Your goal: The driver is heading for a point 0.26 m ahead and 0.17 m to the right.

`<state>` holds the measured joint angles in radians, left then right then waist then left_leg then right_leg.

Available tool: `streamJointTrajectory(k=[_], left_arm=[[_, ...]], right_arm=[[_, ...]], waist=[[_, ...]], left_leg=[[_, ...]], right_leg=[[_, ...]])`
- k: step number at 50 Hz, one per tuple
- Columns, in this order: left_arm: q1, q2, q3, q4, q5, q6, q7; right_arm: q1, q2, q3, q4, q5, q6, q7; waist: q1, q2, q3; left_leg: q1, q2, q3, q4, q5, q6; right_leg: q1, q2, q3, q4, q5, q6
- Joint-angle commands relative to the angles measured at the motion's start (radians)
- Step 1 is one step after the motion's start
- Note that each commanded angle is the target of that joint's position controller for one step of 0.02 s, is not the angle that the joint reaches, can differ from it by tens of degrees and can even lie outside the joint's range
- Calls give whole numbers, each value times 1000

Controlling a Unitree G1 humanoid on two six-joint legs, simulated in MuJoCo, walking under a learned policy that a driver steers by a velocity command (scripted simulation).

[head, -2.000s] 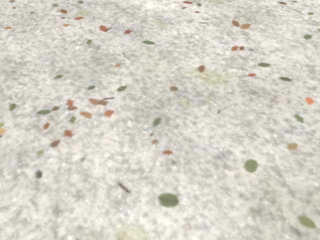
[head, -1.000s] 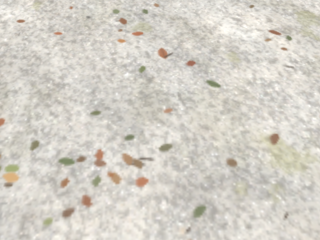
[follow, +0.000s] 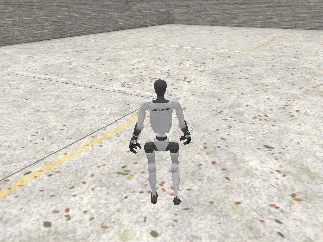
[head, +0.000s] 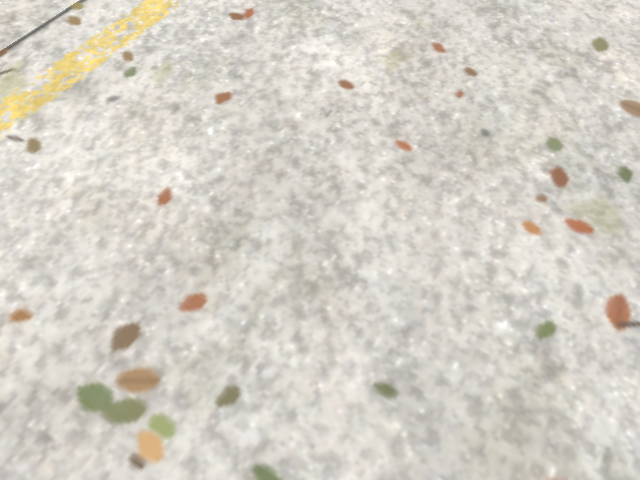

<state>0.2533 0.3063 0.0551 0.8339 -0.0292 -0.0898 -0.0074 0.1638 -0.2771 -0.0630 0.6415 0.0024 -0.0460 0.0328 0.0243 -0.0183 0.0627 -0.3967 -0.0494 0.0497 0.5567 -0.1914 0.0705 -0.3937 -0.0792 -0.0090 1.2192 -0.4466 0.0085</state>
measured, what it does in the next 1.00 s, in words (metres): walks ahead: right foot, then left foot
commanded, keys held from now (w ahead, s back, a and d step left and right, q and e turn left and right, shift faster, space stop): e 0.18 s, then no key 0.82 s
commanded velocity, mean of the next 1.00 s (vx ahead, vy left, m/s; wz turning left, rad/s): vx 0.09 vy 0.00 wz -0.09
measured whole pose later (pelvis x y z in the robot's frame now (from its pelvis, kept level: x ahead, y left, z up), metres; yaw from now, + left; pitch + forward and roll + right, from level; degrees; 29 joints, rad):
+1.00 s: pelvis +0.22 -0.01 +0.01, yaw -8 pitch -1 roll +0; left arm 0.15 0.23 0.05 0.95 0.01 0.01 0.02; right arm 0.22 -0.21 -0.03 0.99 0.00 -0.02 -0.03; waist 0.00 -0.01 0.03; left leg -0.18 0.02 0.00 0.53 -0.33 -0.01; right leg -0.27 -0.02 0.01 0.51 -0.22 0.02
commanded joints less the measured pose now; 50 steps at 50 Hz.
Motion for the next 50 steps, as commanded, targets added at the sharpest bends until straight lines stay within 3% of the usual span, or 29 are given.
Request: streamJointTrajectory(k=[1, 4, 6, 8, 10, 13, 16, 17, 18, 19, 20, 21, 22, 23, 24, 26, 30, 32, 33, 34, 35, 36, 37, 41, 50], left_arm=[[31, 119, 29, -50, 6, 7, 5], [61, 66, 21, -35, 12, 44, 16], [31, 47, 16, -45, 19, 46, 15], [-29, 37, 12, -66, 21, 42, 4], [-88, 28, 8, -96, 23, 40, -8], [-122, 37, 12, -128, 30, 41, -22], [-88, 50, 21, -133, 37, 39, -33], [-34, 74, 32, -119, 41, 35, -29], [14, 150, 52, -118, 48, 32, -16], [37, 196, 52, -129, 72, 38, 1], [66, 86, 20, -114, 62, 42, 5], [18, 55, 5, -116, 49, 45, -2], [-42, 53, 6, -119, 43, 48, -7], [-99, 65, 9, -125, 38, 55, -8], [-141, 75, 13, -130, 39, 63, -4], [-177, 86, 20, -130, 51, 77, 3], [-192, 51, 10, -103, 45, 82, 16], [-167, 19, -2, -77, 40, 84, 16], [-145, 5, -7, -63, 47, 82, 14], [-118, 9, -2, -64, 52, 81, 10], [-150, 11, -3, -60, 56, 81, 13], [-162, 17, 0, -56, 51, 81, 17], [-156, 15, 2, -45, 47, 83, 23], [-140, 16, 7, -5, 43, 83, 27], [-120, 19, 13, 83, 32, 90, 36]], right_arm=[[41, -98, -27, -30, -15, -29, -7], [8, -112, -31, 7, -25, -51, -17], [-15, -107, -29, 23, -28, -48, -32], [-18, -111, -29, 35, -27, -39, -46], [17, -122, -31, 59, -22, -25, -55], [44, -134, -35, 95, -7, -1, -56], [22, -140, -37, 110, 17, 21, -61], [32, -135, -35, 118, 21, 23, -64], [69, -119, -29, 115, 0, 14, -65], [146, -56, -6, 107, -25, -4, -54], [108, -54, 1, 121, -21, 2, -42], [85, -96, -11, 124, 9, 16, -34], [44, -92, -12, 124, 19, 33, -39], [25, -94, -15, 128, 13, 51, -49], [28, -99, -20, 136, 7, 68, -59], [76, -72, -15, 168, 5, 83, -69], [92, -51, -10, 205, -2, 75, -70], [93, -49, -7, 218, -23, 68, -63], [79, -83, -10, 208, -34, 64, -64], [45, -145, -23, 210, -22, 63, -68], [27, -104, -16, 217, -19, 54, -64], [11, -76, -7, 221, -24, 43, -63], [2, -72, -4, 228, -26, 33, -63], [59, -71, 0, 269, -10, 8, -64], [84, -54, 8, 325, -5, 20, -67]], waist=[[-9, 65, -153], [23, 67, -125], [22, 82, -110], [-7, 96, -102], [-40, 84, -105], [-53, 85, -103], [-16, 93, -108], [15, 69, -136], [16, -22, -215], [-18, -181, -328], [21, -199, -438], [14, -134, -390], [2, -83, -300], [-12, -48, -218], [-32, -67, -184], [-50, -115, -175], [-50, -118, -190], [-56, -94, -161], [-38, -47, -125], [20, 65, -74], [7, 110, -54], [8, 124, -41], [12, 128, -40], [-12, 78, -61], [-29, 21, -82]], left_leg=[[263, 301, -256, -256, 579, 192], [173, 282, -114, -312, 698, 186], [171, 249, -18, -322, 687, 155], [197, 226, 44, -323, 652, 133], [255, 247, 44, -310, 640, 131], [342, 287, 12, -247, 645, 134], [369, 291, -11, -110, 658, 104], [349, 249, 6, -15, 647, 64], [276, 174, 52, 132, 485, -2], [24, 52, 58, 401, -17, -80], [-36, 31, -90, 523, -498, -113], [-58, 81, -149, 552, -524, -113], [-105, 99, -132, 533, -510, -114], [-112, 110, -117, 464, -466, -120], [-61, 118, -109, 394, -405, -127], [48, 97, -77, 301, -304, -141], [179, 89, -50, 76, -90, -124], [257, 86, -44, -75, 23, -94], [250, 151, -119, -124, 23, -66], [129, 176, -150, -141, -136, -29], [7, 161, -154, -191, -302, -24], [-36, 154, -151, -219, -326, -40], [-39, 147, -143, -223, -282, -58], [68, 129, -117, -168, -87, -68], [160, 106, -88, -132, 99, -52]], right_leg=[[-182, -71, 70, -17, 66, 6], [-139, -38, 73, -121, 174, 38], [-134, -29, 69, -254, 306, 45], [-119, -15, 38, -388, 432, 43], [-121, -7, 28, -481, 475, 37], [-136, 14, 17, -562, 391, 12], [-76, 53, -17, -671, 332, -34], [38, 76, -21, -773, 477, -60], [211, -12, 87, -755, 935, -105], [481, -239, 347, -695, 1324, -298], [521, -326, 455, -737, 1332, -406], [456, -283, 387, -763, 1118, -372], [383, -234, 336, -789, 927, -321], [284, -205, 298, -831, 772, -282], [194, -176, 267, -867, 647, -253], [92, -135, 219, -906, 521, -236], [63, -102, 175, -907, 268, -198], [21, -56, 151, -898, 45, -122], [-2, -22, 131, -865, -32, -71], [32, 42, 70, -844, -4, -33], [142, 60, 38, -799, 93, -10], [196, 59, 34, -767, 161, -11], [219, 53, 36, -754, 206, -19], [203, 46, 44, -752, 320, -31], [223, 42, 39, -742, 456, -15]])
